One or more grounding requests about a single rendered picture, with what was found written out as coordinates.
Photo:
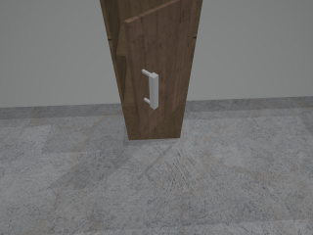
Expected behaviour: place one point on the handle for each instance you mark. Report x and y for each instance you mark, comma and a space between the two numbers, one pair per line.
153, 88

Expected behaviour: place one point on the cupboard door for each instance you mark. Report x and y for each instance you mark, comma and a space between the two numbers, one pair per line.
160, 41

